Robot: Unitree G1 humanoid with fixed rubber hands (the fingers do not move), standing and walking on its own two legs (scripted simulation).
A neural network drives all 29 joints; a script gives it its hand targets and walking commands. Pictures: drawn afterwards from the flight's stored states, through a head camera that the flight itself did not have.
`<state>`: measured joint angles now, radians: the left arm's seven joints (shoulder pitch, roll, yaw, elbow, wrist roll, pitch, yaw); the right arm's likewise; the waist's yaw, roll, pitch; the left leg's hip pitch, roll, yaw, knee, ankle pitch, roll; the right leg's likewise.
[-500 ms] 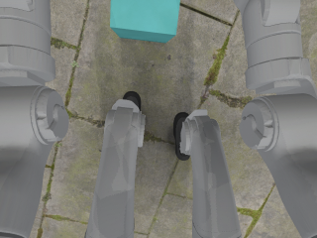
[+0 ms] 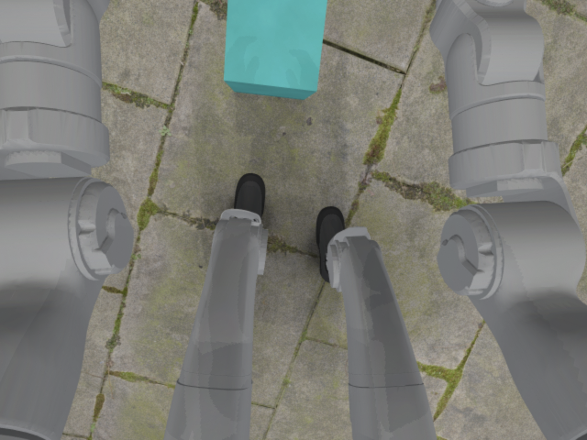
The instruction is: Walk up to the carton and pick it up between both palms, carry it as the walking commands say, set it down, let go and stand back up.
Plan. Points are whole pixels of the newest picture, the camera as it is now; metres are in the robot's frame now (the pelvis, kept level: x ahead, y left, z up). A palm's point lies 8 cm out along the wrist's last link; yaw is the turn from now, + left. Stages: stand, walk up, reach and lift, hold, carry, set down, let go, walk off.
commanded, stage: set down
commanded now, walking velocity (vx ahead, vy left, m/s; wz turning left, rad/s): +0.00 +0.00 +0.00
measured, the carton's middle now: (276, 12) +0.62 +0.06 -0.54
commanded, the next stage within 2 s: let go in 0.18 s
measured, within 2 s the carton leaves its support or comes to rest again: neither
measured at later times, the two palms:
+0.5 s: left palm out of the picture +0.49 +0.23 -0.07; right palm (539, 25) +0.50 -0.14 -0.06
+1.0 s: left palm out of the picture +0.29 +0.21 +0.04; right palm out of the picture +0.31 -0.25 +0.04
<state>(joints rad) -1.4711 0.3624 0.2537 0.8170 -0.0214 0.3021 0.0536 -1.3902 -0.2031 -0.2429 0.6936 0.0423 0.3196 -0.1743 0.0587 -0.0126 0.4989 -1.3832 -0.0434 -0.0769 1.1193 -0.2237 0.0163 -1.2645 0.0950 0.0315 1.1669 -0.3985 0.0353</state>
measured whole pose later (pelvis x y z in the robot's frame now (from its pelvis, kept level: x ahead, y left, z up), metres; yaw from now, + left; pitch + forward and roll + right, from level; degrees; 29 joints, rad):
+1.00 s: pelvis +0.11 -0.03 +0.12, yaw +1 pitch +8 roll +0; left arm 0.09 0.18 0.09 0.50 0.02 0.02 -0.06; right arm 0.08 -0.19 -0.06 0.51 -0.01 0.02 0.03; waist 0.02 -0.02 0.06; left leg -0.42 -0.03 -0.05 0.44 -0.15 0.00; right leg -0.33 0.06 0.09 0.49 -0.29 -0.02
